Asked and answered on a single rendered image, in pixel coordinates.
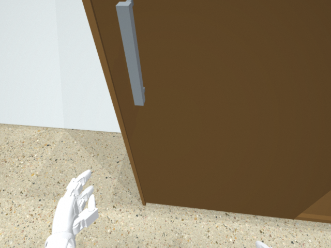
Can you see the handle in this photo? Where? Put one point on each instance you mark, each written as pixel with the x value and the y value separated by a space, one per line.
pixel 129 38

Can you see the wardrobe door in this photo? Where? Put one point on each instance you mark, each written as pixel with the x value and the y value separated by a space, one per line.
pixel 321 207
pixel 237 111

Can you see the left robot forearm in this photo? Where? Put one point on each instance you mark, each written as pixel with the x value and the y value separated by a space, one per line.
pixel 60 240

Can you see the left robot hand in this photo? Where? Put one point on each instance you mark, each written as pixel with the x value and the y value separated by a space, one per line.
pixel 67 217

